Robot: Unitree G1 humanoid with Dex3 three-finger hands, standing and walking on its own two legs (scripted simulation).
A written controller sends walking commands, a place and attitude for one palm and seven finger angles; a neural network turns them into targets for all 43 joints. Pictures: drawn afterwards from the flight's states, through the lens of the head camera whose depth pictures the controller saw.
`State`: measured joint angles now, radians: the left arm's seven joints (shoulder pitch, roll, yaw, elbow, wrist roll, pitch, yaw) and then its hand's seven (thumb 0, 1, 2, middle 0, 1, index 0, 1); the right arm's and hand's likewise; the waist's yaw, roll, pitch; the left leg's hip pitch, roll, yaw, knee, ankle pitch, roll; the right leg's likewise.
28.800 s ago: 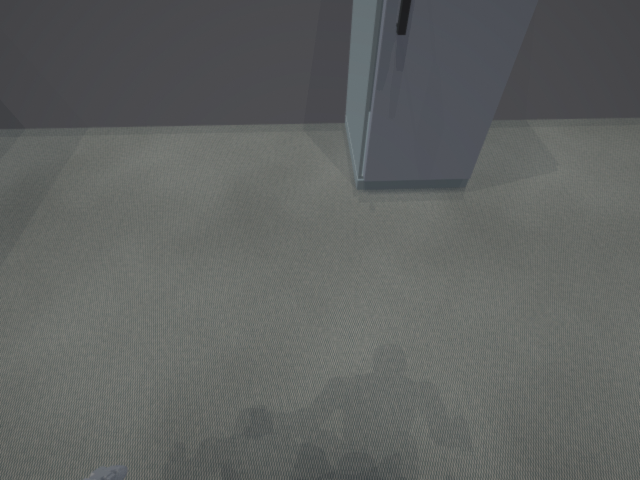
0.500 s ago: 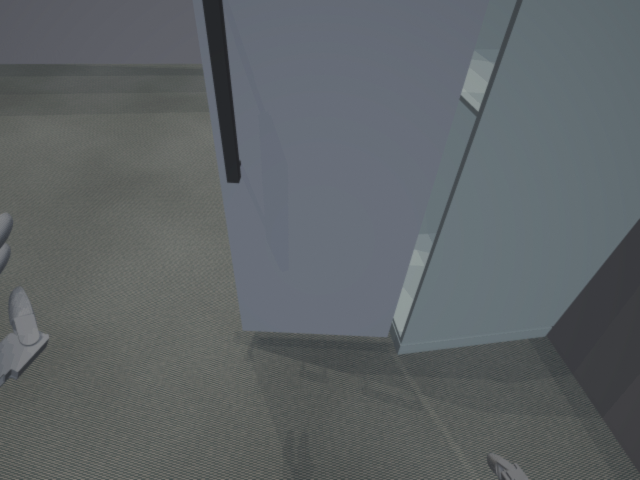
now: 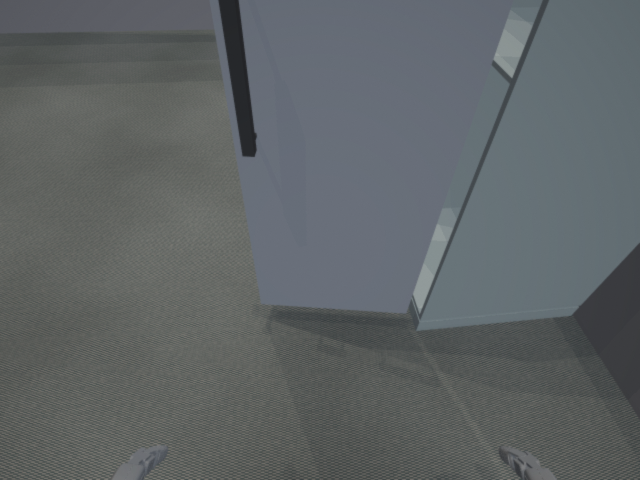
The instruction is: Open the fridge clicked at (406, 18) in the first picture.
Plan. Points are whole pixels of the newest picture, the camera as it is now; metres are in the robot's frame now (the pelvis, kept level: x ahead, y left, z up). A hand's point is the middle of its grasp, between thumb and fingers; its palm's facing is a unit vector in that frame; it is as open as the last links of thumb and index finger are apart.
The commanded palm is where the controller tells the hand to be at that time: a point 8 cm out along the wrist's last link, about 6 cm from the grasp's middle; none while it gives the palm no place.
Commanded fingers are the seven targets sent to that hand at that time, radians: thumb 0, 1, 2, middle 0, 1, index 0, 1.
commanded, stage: let the arm hang, fingers relaxed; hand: left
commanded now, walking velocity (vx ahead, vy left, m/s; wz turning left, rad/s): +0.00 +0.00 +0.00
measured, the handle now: (240, 62) +0.75 +0.17 +0.18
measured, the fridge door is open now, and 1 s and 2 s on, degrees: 80 80 80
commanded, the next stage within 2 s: look to check the result in 0.86 s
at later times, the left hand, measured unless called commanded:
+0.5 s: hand out of the picture +0.05 +0.26 -0.15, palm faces -0.03 -0.94 -0.33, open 7.4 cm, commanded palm none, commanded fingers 0.00 0.90 0.90 -0.20 -0.30 -0.20 -0.30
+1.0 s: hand out of the picture +0.14 +0.23 -0.14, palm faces -0.07 -0.95 -0.30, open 7.4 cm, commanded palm none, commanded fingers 0.00 0.90 0.90 -0.20 -0.30 -0.20 -0.30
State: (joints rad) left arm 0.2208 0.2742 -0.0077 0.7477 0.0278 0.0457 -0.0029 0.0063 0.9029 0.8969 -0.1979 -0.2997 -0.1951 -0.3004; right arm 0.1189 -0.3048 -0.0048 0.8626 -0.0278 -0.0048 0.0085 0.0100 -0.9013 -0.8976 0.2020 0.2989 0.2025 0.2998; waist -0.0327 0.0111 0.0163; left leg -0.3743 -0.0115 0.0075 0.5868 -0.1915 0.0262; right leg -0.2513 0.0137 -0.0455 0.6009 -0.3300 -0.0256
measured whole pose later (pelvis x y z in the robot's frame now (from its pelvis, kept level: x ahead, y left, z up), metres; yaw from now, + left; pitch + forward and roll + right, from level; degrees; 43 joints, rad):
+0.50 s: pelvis +0.02 +0.01 +0.02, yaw -1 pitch -1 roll -1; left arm 0.19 0.33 0.01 1.16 0.01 0.00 0.01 0.00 0.91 0.90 -0.20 -0.30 -0.20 -0.30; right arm 0.14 -0.26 -0.01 1.13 -0.02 0.01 -0.01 0.01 -0.90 -0.90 0.20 0.30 0.20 0.30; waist 0.00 0.01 0.06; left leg -0.24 -0.02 0.02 0.38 -0.13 0.04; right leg -0.10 0.01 -0.03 0.35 -0.23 -0.01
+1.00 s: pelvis +0.05 +0.00 +0.02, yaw -2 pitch +0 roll +0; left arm 0.11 0.31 0.00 1.12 0.01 -0.02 0.01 0.00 0.90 0.90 -0.20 -0.30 -0.20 -0.30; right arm 0.10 -0.32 -0.01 1.13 -0.02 -0.01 -0.01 0.01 -0.90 -0.90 0.20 0.30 0.20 0.30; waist -0.02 -0.02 0.04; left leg -0.17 -0.02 0.04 0.32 -0.14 0.03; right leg -0.04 0.01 -0.01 0.29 -0.24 -0.01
